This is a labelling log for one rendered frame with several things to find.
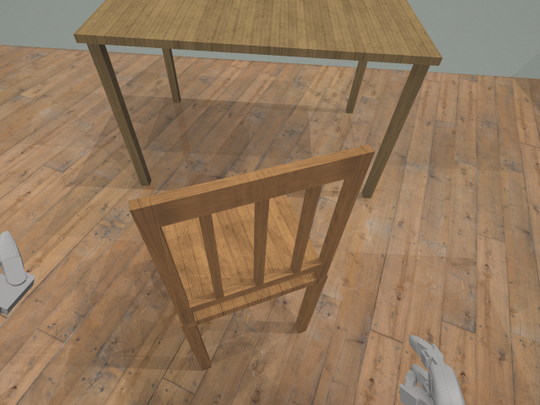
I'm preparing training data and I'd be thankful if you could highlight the right robot hand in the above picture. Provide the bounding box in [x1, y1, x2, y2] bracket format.
[399, 335, 466, 405]

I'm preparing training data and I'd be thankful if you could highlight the left robot hand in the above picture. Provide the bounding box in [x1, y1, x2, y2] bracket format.
[0, 231, 35, 315]

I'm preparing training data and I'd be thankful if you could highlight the chair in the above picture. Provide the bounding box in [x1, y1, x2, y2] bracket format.
[128, 144, 375, 370]

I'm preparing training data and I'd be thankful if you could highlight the table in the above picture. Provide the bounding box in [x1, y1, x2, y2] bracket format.
[73, 0, 443, 198]

